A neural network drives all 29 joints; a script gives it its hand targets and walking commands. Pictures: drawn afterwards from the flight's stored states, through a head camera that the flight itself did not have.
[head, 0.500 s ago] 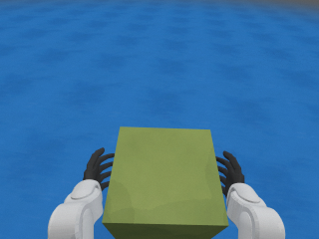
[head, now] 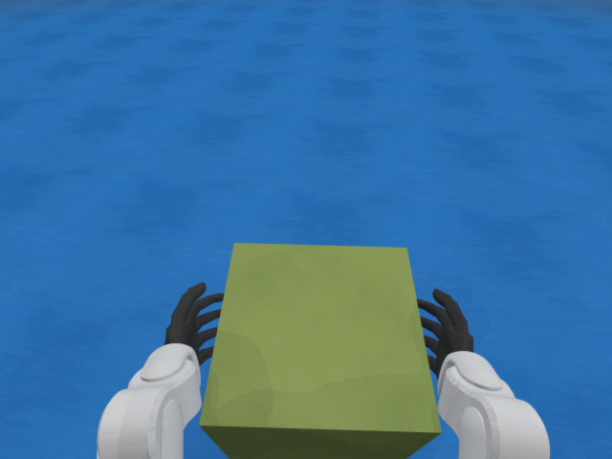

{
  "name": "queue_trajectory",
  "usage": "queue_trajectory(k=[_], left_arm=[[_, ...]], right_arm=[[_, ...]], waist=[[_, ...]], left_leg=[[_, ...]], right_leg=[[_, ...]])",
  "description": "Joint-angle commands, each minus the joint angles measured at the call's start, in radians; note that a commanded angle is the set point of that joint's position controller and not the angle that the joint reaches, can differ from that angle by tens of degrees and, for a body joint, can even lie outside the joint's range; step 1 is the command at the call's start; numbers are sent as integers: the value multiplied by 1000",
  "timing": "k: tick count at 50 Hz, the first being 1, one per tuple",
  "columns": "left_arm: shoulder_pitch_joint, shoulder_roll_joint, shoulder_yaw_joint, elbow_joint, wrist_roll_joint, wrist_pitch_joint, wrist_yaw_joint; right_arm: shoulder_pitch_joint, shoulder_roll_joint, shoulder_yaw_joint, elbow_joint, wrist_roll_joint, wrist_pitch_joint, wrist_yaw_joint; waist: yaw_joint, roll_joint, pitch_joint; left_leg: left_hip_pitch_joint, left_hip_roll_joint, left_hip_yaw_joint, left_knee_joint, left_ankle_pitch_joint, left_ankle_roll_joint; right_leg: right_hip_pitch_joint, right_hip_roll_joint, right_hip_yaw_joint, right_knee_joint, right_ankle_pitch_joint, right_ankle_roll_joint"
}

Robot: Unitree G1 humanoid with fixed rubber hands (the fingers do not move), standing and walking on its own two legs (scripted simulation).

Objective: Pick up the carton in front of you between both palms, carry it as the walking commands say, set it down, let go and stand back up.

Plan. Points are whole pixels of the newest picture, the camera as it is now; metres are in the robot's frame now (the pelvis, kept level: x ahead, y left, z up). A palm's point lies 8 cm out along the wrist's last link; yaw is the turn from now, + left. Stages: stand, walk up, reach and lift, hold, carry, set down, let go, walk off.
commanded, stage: carry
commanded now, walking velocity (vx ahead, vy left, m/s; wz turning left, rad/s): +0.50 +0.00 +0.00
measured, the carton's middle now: (316, 364) +0.25 +0.00 +0.03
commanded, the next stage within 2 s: none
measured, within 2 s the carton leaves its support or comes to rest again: neither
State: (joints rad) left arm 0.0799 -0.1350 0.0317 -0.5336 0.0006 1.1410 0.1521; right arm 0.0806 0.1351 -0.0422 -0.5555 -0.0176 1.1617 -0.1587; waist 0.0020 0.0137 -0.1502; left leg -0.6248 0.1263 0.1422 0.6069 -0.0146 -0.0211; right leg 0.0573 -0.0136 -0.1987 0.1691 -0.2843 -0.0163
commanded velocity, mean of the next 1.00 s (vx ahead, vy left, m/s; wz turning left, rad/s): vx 0.50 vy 0.00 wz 0.00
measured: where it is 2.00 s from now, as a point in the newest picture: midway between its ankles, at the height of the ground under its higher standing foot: (305, 229)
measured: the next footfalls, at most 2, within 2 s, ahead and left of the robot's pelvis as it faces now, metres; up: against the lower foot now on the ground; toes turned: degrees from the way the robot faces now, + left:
left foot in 0.10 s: +0.27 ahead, +0.12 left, +0.00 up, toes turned +11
right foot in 0.64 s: +0.64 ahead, -0.09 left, +0.00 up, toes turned -12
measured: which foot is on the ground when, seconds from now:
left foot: up 0.00-0.08, down 0.10-0.66, up 0.68-1.00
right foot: down 0.00-0.10, up 0.12-0.62, down 0.64-1.00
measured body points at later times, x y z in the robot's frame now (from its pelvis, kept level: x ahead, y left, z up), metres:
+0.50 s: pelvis +0.34 +0.04 +0.00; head +0.33 +0.05 +0.45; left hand +0.58 +0.18 +0.08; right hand +0.57 -0.12 +0.09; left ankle +0.23 +0.12 -0.74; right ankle +0.49 -0.12 -0.69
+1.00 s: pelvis +0.68 -0.01 +0.01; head +0.68 -0.03 +0.46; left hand +0.92 +0.14 +0.10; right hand +0.93 -0.16 +0.09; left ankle +0.81 +0.16 -0.69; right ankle +0.60 -0.08 -0.74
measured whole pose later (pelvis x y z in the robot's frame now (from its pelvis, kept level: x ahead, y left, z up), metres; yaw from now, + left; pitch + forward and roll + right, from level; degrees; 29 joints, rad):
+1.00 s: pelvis +0.68 -0.01 +0.01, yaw +0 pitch +4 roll +2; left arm 0.09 -0.14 0.04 -0.58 -0.01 1.12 0.15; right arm 0.08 0.13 -0.03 -0.59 -0.02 1.14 -0.15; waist 0.01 0.01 -0.10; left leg -0.64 0.13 0.12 0.74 -0.07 -0.03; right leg -0.02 -0.02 -0.21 0.19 -0.24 -0.04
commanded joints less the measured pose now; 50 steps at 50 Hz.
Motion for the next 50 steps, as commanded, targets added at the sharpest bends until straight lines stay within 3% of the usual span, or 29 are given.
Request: queue_trajectory(k=[1, 3, 4, 5, 6, 7, 8, 9, 10, 11, 13, 18, 23, 27, 28, 30, 31, 32, 33, 34, 35, 37, 39, 42, 46, 50], left_arm=[[-312, -570, -489, -88, -150, 3, -5], [-321, -569, -499, -97, -156, 8, -3], [-330, -572, -508, -106, -161, 8, -4], [-336, -575, -519, -116, -164, 9, -5], [-343, -581, -535, -128, -173, 10, -7], [-337, -599, -553, -152, -177, 9, -12], [-362, -617, -571, -146, -187, 5, -20], [-369, -677, -587, -127, -189, -4, -31], [-374, -729, -590, -111, -187, -17, -43], [-374, -769, -592, -94, -181, -29, -54], [-362, -811, -594, -66, -159, -52, -67], [-295, -798, -579, -42, -108, -78, -56], [-307, -724, -574, -96, -131, -61, -33], [-311, -629, -558, -128, -154, -27, -14], [-304, -606, -549, -131, -156, -19, -8], [-292, -574, -534, -129, -161, -7, -1], [-283, -567, -526, -123, -163, -4, 2], [-279, -560, -518, -127, -163, -1, 3], [-307, -551, -513, -123, -170, 0, 1], [-274, -595, -526, -105, -186, -1, -4], [-303, -627, -528, -131, -195, -5, -17], [-359, -712, -554, -145, -205, -24, -41], [-388, -756, -571, -146, -210, -41, -60], [-355, -741, -576, -140, -209, -50, -76], [-322, -668, -555, -146, -203, -42, -68], [-279, -586, -515, -123, -172, -16, -40]], right_arm=[[-356, 584, 537, -91, 177, -7, 9], [-353, 575, 527, -92, 178, -5, 9], [-343, 578, 520, -83, 177, -7, 10], [-323, 582, 511, -68, 174, -10, 12], [-309, 578, 503, -70, 166, -12, 14], [-317, 596, 511, -57, 176, -19, 17], [-291, 634, 517, -53, 184, -27, 27], [-309, 679, 526, -65, 186, -37, 40], [-326, 723, 538, -65, 185, -50, 54], [-351, 761, 553, -69, 185, -63, 66], [-367, 795, 575, -65, 192, -84, 87], [-324, 749, 592, -53, 201, -102, 108], [-308, 667, 566, -86, 201, -87, 82], [-286, 589, 533, -95, 181, -55, 43], [-282, 572, 528, -102, 176, -47, 34], [-293, 552, 524, -112, 173, -33, 21], [-296, 546, 527, -120, 174, -27, 17], [-307, 533, 529, -127, 178, -23, 13], [-303, 542, 546, -158, 186, -18, 12], [-318, 550, 553, -168, 196, -14, 16], [-336, 608, 571, -146, 199, -19, 23], [-370, 702, 580, -134, 200, -35, 43], [-380, 756, 589, -117, 189, -53, 55], [-352, 760, 593, -107, 169, -69, 51], [-338, 707, 590, -118, 165, -59, 34], [-319, 628, 571, -112, 166, -28, 16]], waist=[[17, -160, 59], [15, -182, 27], [2, -174, -33], [-18, -118, -120], [-31, 24, -212], [-25, 310, -290], [-25, 284, -251], [-26, 211, -233], [-23, 84, -226], [-17, 36, -201], [-12, 79, -194], [-18, 117, -93], [-23, 109, -4], [-22, 130, 67], [-19, 138, 63], [-3, 167, -9], [16, 127, -71], [33, 49, -145], [32, -223, -274], [24, -334, -251], [20, -243, -217], [15, -74, -193], [7, -94, -181], [7, -136, -146], [9, -139, -62], [12, -135, 8]], left_leg=[[-24, -33, 49, -84, -10, 28], [114, -67, 88, -114, -44, 54], [270, -114, 140, -150, -69, 60], [512, -128, 143, -156, -118, 63], [741, 74, -157, -220, -315, 108], [960, 329, -622, -344, -365, 239], [903, 315, -644, -397, -143, 236], [851, 286, -506, -360, 1, 217], [787, 263, -407, -343, 69, 188], [706, 239, -325, -361, 74, 155], [631, 199, -224, -410, -29, 119], [641, 159, -116, -492, -73, 134], [684, 125, -35, -479, 73, 136], [708, 123, 3, -471, 183, 129], [727, 123, 19, -441, 260, 119], [746, 111, 68, -274, 503, 90], [696, 69, 116, -81, 524, 62], [523, 38, 98, 136, 307, 43], [189, -63, 53, 491, 15, -14], [31, -150, -52, 666, -437, -15], [-13, -74, -139, 750, -428, 22], [17, 0, -158, 672, -329, 52], [73, 13, -135, 552, -244, 45], [34, 11, -85, 423, -174, 21], [-69, 11, -29, 231, -72, -11], [-62, -17, 24, 45, -6, -5]], right_leg=[[55, -236, 75, -10, 436, -91], [57, -236, 44, 91, 636, -70], [34, -212, -7, 234, 737, -48], [-72, -169, -43, 443, 710, -19], [-284, -124, -18, 703, 447, 22], [-618, 23, 30, 1014, -35, 58], [-699, 2, 163, 1136, -164, 32], [-710, -52, 199, 1179, -143, 5], [-701, -92, 211, 1139, -82, -7], [-676, -118, 207, 1070, -30, -8], [-629, -123, 176, 971, 39, -3], [-724, -120, 100, 727, 162, 32], [-735, -94, 39, 493, 268, 40], [-669, -68, -5, 355, 298, -3], [-630, -63, -10, 333, 302, -16], [-456, -6, -60, 320, 242, -28], [-276, 44, -101, 277, 193, -27], [-50, -42, 14, 270, 105, -25], [235, -355, 518, 190, -113, -169], [217, -427, 764, 23, 24, -216], [177, -407, 620, 56, 191, -197], [29, -354, 412, 86, 351, -140], [-67, -302, 291, 39, 227, -90], [-77, -278, 210, -25, 157, -96], [-12, -252, 150, -59, 237, -112], [26, -225, 84, -43, 377, -106]])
